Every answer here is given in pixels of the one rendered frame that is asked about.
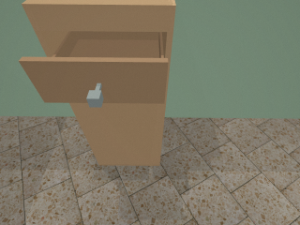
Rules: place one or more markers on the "drawer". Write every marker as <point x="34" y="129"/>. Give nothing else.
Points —
<point x="129" y="65"/>

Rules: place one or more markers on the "handle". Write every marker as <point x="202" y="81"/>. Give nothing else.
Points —
<point x="95" y="97"/>

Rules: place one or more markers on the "cabinet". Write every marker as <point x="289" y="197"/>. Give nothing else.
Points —
<point x="119" y="134"/>

